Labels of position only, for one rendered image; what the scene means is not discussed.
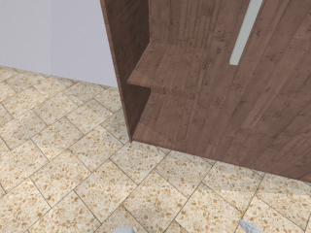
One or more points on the robot right hand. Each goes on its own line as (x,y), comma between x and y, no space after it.
(249,227)

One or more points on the handle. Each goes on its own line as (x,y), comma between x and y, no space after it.
(245,31)

